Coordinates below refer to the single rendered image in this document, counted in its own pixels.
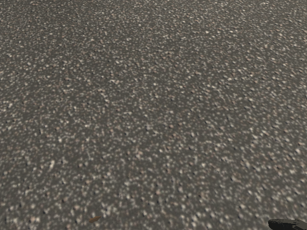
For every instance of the robot right hand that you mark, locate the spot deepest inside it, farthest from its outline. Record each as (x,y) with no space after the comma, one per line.
(287,224)

